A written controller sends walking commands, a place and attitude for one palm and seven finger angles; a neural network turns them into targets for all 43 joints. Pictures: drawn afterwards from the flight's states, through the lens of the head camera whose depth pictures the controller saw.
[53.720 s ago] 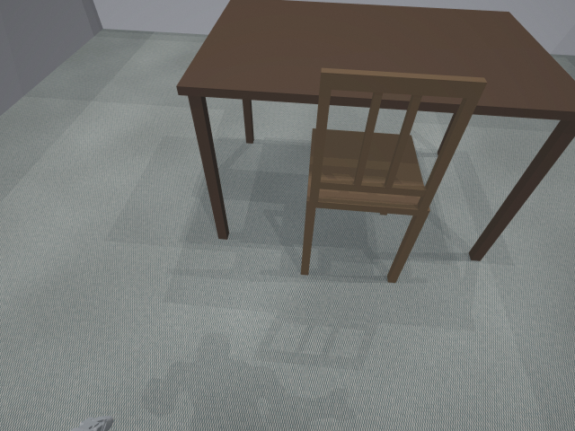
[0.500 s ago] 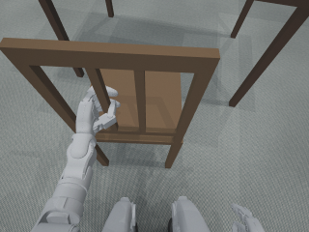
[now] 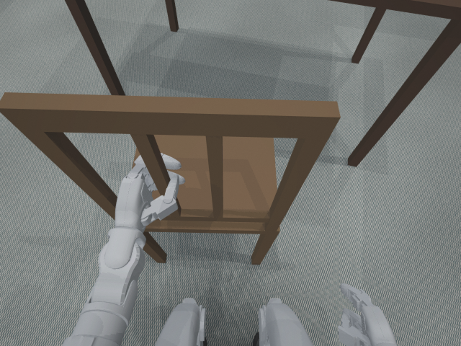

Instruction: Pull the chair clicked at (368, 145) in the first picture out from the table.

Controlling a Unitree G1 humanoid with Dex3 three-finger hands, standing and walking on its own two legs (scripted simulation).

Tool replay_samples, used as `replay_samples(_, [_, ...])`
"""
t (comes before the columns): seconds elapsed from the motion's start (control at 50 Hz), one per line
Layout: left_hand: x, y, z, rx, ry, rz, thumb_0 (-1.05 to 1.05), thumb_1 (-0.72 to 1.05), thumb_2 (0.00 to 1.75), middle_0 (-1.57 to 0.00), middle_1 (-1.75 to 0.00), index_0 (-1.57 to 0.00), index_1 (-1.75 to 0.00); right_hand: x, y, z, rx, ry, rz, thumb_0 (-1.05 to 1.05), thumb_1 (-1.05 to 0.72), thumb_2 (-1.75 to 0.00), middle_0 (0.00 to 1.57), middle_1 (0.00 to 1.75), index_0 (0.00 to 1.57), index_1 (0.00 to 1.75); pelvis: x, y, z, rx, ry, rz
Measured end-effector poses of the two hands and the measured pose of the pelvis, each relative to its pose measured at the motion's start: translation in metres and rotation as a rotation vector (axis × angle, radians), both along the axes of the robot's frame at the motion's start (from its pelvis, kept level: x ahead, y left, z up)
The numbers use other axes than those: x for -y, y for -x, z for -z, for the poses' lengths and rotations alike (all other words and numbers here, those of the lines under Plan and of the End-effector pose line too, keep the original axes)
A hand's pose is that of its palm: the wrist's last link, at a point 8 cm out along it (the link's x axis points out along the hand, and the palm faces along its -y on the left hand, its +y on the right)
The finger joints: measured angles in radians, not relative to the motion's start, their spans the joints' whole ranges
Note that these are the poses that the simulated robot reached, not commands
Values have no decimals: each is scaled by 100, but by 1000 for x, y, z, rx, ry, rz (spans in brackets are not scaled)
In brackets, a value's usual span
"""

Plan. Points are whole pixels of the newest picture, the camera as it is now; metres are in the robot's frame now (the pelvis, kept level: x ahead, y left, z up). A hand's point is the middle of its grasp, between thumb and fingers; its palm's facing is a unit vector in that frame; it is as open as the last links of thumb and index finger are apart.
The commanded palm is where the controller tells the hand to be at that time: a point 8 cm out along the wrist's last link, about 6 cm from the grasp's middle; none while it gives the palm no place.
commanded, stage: hook a spindle and tug to test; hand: left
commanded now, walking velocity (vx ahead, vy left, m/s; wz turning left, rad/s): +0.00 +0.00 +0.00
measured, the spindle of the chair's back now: (162, 181) +0.39 +0.13 +0.02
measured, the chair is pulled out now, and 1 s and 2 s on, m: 0.44 0.53 0.55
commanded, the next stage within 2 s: step backward, pulling the chair out in 0.06 s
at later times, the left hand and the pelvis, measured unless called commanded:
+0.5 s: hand (165, 199) +0.34 +0.11 +0.04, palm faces -0.11 -0.98 -0.13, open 5.4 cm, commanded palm +0.32 +0.17 +0.04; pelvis +0.01 +0.02 +0.10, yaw -3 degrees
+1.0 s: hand (159, 246) +0.27 +0.11 +0.04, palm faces -0.04 -0.99 -0.14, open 5.3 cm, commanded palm +0.25 +0.17 +0.04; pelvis -0.05 +0.01 +0.11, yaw -5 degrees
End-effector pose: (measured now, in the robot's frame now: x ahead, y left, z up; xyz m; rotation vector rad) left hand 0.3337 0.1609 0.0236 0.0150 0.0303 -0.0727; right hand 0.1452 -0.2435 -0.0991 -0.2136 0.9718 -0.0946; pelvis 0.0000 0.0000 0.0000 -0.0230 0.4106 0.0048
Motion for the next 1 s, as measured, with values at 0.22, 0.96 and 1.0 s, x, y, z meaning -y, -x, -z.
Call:
replay_samples(0.22, [-1, 4, -5, -37, -41, 5, 2, 72, 81, -41, -137, -41, -144, -3, 2, -4, -13, 4, 34, 1, -90, -90, 20, 30, 20, 30, 1, 7, -5, 62, -6, -4])
replay_samples(0.96, [-5, 77, -36, -455, -156, -67, 9, 71, 81, -35, -116, -50, -145, 10, 109, -91, -119, 43, 259, 1, -90, -90, 20, 30, 20, 30, -4, 43, -109, 348, 0, 95])
replay_samples(1.0, [-4, 81, -36, -459, -156, -68, 9, 71, 81, -35, -116, -50, -145, 12, 113, -93, -115, 52, 257, 1, -90, -90, 20, 30, 20, 30, -7, 48, -110, 349, -1, 89])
